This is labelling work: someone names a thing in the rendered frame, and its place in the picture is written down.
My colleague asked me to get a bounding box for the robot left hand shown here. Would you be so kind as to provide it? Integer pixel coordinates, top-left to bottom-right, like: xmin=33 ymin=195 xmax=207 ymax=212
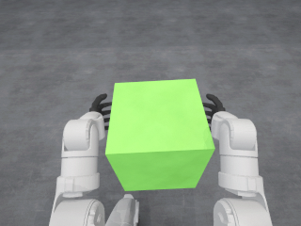
xmin=89 ymin=93 xmax=112 ymax=131

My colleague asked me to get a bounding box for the carton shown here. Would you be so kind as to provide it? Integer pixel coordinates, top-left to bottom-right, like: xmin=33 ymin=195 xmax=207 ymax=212
xmin=105 ymin=79 xmax=215 ymax=191

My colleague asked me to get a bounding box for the robot right hand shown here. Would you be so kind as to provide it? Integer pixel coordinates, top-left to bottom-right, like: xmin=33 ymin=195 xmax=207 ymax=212
xmin=202 ymin=93 xmax=226 ymax=132

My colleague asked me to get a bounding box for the right robot upper arm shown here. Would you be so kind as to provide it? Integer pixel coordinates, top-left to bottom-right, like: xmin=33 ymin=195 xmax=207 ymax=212
xmin=213 ymin=198 xmax=272 ymax=226

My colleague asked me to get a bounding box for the robot left forearm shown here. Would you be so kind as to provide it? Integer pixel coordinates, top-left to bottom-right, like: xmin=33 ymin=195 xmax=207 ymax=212
xmin=49 ymin=111 xmax=105 ymax=226

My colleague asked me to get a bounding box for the robot left thigh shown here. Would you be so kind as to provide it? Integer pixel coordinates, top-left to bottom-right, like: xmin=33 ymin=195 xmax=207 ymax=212
xmin=105 ymin=198 xmax=139 ymax=226

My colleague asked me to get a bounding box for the left robot upper arm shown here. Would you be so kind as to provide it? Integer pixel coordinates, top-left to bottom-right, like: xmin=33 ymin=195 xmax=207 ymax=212
xmin=50 ymin=199 xmax=105 ymax=226

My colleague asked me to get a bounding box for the robot right forearm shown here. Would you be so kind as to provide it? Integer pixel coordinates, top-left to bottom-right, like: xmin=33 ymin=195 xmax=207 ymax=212
xmin=211 ymin=111 xmax=273 ymax=226

